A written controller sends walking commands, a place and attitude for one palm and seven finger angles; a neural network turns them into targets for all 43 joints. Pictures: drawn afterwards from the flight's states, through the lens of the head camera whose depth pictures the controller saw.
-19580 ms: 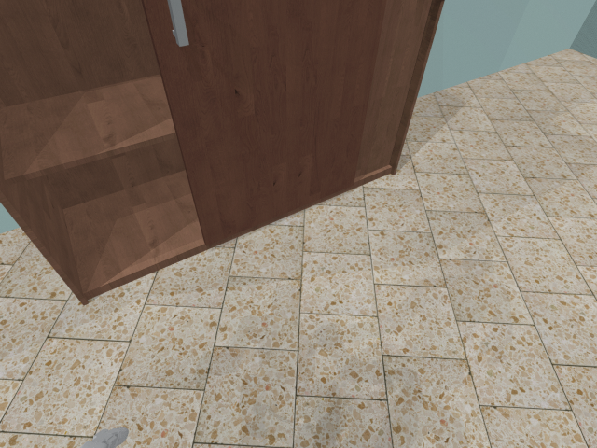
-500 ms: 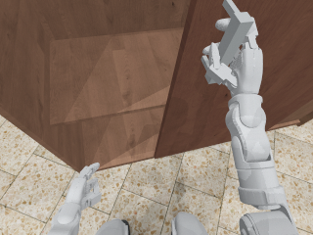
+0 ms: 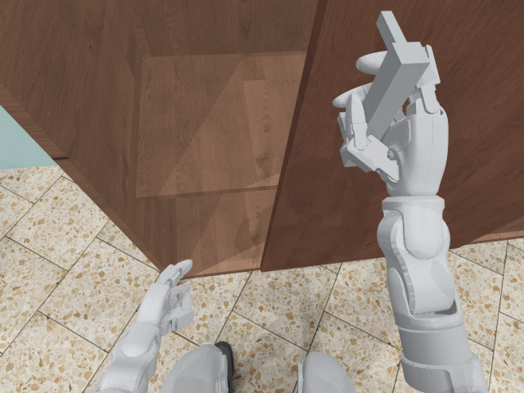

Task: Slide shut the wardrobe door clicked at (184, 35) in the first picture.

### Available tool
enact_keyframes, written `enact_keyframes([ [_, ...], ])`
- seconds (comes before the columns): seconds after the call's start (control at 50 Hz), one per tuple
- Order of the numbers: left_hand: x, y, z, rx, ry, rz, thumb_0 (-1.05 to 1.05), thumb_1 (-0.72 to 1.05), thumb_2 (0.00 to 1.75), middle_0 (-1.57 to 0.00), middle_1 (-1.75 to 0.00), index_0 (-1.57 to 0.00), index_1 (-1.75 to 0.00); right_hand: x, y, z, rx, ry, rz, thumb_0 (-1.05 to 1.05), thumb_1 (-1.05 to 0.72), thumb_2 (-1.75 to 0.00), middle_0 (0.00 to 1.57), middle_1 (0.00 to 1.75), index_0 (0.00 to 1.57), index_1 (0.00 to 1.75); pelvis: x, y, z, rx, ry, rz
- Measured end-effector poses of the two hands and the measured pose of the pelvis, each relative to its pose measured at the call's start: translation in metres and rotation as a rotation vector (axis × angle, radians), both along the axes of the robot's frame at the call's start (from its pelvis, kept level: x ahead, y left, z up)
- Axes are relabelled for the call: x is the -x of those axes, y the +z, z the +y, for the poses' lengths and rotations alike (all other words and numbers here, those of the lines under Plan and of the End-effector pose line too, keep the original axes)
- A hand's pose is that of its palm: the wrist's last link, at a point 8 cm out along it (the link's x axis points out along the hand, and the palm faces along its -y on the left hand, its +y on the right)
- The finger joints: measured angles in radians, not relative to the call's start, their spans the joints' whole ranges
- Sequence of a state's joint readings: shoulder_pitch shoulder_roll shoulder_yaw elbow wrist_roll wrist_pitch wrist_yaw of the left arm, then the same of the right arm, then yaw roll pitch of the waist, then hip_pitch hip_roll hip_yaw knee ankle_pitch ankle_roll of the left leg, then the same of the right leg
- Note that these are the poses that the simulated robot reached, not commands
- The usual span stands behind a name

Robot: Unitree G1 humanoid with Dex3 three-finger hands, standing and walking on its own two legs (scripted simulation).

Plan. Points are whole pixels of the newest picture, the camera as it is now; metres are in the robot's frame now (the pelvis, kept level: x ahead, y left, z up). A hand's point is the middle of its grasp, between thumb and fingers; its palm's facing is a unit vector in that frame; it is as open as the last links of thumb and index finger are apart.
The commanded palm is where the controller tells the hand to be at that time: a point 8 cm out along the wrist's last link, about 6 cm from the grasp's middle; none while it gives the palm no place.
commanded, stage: step sideways, sliding the door along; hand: right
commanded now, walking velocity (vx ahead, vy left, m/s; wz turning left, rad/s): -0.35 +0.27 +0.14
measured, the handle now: (368, 98) +0.40 -0.11 +0.20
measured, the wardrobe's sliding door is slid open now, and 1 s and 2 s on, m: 0.30 0.11 0.00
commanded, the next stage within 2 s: stop walking and hold the door there in 1.68 s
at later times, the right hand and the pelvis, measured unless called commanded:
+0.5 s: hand (283, 142) +0.35 -0.02 +0.19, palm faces +0.14 +0.99 -0.09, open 6.4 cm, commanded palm +0.32 +0.00 +0.19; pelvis -0.07 +0.11 +0.00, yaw +5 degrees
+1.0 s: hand (156, 150) +0.34 +0.10 +0.20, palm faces +0.23 +0.97 -0.09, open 6.5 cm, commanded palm +0.30 +0.12 +0.20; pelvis -0.09 +0.26 +0.00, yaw +2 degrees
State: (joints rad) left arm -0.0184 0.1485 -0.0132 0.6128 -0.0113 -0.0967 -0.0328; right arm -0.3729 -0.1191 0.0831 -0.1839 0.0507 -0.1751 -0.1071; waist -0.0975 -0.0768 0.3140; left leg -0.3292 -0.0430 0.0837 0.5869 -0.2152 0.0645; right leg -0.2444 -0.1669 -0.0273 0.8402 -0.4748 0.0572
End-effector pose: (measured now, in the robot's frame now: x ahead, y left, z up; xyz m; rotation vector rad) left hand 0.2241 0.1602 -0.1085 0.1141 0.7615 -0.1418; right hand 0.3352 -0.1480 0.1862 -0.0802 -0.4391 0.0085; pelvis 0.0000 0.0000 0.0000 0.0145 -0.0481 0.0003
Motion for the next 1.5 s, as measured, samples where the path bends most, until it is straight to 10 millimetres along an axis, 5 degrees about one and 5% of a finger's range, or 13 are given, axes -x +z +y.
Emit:
enact_keyframes([
  [0.16,0.020,0.023,0.060,-0.124,0.108,-0.053,0.01,0.90,0.90,-0.20,-0.30,-0.20,-0.30,0.003,-0.001,0.027,-0.061,0.050,0.016,-0.02,-0.72,-0.83,0.46,1.40,0.21,1.36,0.024,0.005,0.007,0.013,0.013,0.048],
  [0.3,0.070,0.032,0.089,-0.129,0.136,-0.002,0.01,0.90,0.90,-0.20,-0.30,-0.20,-0.30,0.006,0.002,0.045,-0.049,0.042,0.052,0.00,-0.73,-0.81,0.46,1.40,0.20,1.37,0.043,0.013,0.030,-0.002,0.058,0.017],
  [0.44,0.106,0.016,0.118,-0.066,0.121,0.057,0.01,0.90,0.90,-0.20,-0.30,-0.20,-0.30,0.011,0.005,0.065,-0.019,-0.069,0.083,-0.01,-0.72,-0.82,0.46,1.40,0.21,1.38,0.060,0.008,0.081,-0.022,0.095,0.017],
  [0.54,0.121,0.001,0.159,-0.037,0.140,0.073,0.01,0.90,0.90,-0.20,-0.30,-0.20,-0.30,0.016,0.007,0.084,0.010,-0.173,0.113,-0.02,-0.71,-0.83,0.46,1.40,0.20,1.36,0.076,0.006,0.121,-0.035,0.058,0.009],
  [0.72,0.142,0.020,0.240,-0.176,0.190,0.073,0.01,0.90,0.90,-0.20,-0.30,-0.20,-0.30,0.021,0.009,0.119,-0.018,-0.152,0.145,-0.02,-0.73,-0.80,0.46,1.40,0.20,1.34,0.089,0.010,0.160,-0.003,0.047,0.032],
  [0.94,0.133,0.000,0.302,-0.080,0.167,0.039,0.01,0.90,0.90,-0.20,-0.30,-0.20,-0.30,0.028,0.010,0.179,0.002,-0.236,0.160,-0.03,-0.71,-0.82,0.46,1.40,0.18,1.31,0.091,-0.004,0.248,-0.016,0.039,-0.025],
  [1.12,0.124,0.016,0.344,-0.149,0.162,0.025,0.01,0.90,0.90,-0.20,-0.30,-0.20,-0.30,0.034,0.008,0.234,-0.021,-0.162,0.147,-0.02,-0.74,-0.80,0.45,1.40,0.15,1.31,0.093,0.007,0.280,0.005,0.019,0.035],
  [1.34,0.114,0.017,0.391,-0.053,0.067,-0.004,0.01,0.90,0.90,-0.20,-0.30,-0.20,-0.30,0.039,0.007,0.305,0.013,-0.168,0.122,-0.03,-0.74,-0.81,0.45,1.40,0.11,1.29,0.083,0.002,0.365,-0.014,0.060,-0.009],
  [1.5,0.105,0.020,0.465,-0.108,0.134,0.007,0.01,0.90,0.90,-0.20,-0.30,-0.20,-0.30,0.043,0.009,0.315,-0.032,-0.346,0.174,-0.04,-0.71,-0.82,0.46,1.40,0.11,1.31,0.084,0.015,0.411,0.023,0.035,0.061],
])
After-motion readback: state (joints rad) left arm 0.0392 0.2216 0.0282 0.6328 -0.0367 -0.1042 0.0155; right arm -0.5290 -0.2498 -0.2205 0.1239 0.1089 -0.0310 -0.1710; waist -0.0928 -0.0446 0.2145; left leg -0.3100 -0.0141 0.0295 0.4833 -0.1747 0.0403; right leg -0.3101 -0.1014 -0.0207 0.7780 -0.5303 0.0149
